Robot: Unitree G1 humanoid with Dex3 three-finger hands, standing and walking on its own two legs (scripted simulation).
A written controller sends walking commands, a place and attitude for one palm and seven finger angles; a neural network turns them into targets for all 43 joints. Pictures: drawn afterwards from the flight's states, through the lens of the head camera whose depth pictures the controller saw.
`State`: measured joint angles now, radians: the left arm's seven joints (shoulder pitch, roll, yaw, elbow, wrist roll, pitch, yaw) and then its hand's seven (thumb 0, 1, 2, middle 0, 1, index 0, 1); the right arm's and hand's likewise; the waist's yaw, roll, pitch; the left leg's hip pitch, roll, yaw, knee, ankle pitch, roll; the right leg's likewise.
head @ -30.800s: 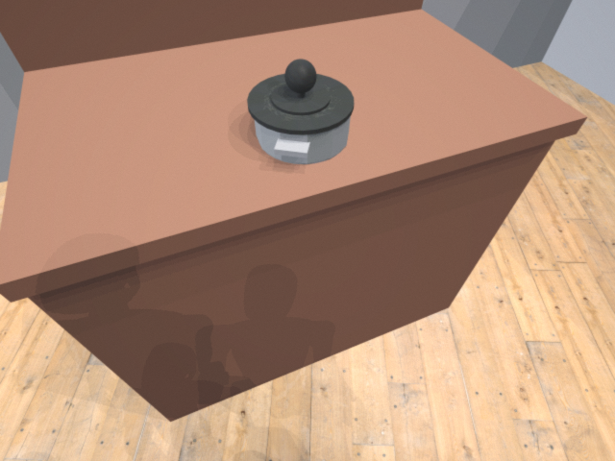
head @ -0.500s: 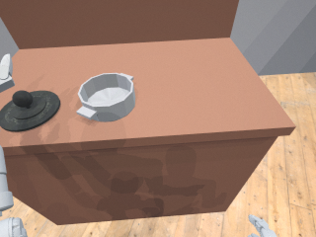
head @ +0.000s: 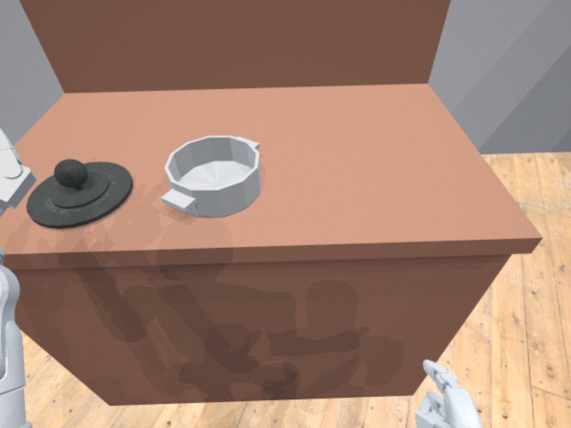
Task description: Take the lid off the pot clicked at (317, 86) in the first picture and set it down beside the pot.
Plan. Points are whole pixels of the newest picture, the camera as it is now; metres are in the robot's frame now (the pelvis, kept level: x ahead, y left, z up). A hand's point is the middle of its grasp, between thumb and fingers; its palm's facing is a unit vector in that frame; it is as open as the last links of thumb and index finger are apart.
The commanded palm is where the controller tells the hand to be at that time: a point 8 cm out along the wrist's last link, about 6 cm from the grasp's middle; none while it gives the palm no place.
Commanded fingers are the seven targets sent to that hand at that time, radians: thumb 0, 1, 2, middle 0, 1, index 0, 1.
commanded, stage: draw the hand back to the body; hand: left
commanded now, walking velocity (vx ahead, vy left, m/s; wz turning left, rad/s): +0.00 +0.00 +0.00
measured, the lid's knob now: (71, 173) +0.46 +0.44 +0.11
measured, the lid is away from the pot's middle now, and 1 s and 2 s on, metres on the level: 0.25 0.25 0.25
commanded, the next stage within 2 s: step back with the hand held close in 0.60 s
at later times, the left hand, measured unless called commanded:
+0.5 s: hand (1, 255) +0.16 +0.25 +0.27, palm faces +0.51 -0.81 -0.30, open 7.4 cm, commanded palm +0.11 +0.29 +0.27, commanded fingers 0.00 0.90 0.90 -0.20 -0.30 -0.20 -0.30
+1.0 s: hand (5, 264) +0.17 +0.25 +0.26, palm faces +0.42 -0.79 -0.45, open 7.4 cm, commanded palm +0.10 +0.31 +0.27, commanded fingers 0.00 0.90 0.90 -0.20 -0.30 -0.20 -0.30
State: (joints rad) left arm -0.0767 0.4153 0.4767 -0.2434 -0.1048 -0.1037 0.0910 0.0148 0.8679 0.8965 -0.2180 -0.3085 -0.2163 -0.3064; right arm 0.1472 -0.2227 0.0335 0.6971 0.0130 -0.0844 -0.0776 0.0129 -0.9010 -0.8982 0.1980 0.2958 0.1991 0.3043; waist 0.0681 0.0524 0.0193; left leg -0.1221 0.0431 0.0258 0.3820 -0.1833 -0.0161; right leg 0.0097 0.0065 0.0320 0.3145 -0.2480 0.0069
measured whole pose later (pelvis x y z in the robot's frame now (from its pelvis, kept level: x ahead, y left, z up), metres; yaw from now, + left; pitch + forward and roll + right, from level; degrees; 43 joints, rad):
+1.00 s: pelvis -0.04 +0.03 -0.01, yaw -1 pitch -2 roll -2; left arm 0.39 0.47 0.50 -0.71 -0.08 -0.20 0.09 0.01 0.89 0.90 -0.22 -0.30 -0.21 -0.30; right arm 0.17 -0.24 -0.01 0.58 0.03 -0.03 -0.05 0.01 -0.90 -0.90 0.20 0.30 0.20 0.30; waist 0.01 0.03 0.03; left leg -0.29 0.03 0.05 0.48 -0.17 0.03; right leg -0.15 -0.01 0.06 0.40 -0.22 0.06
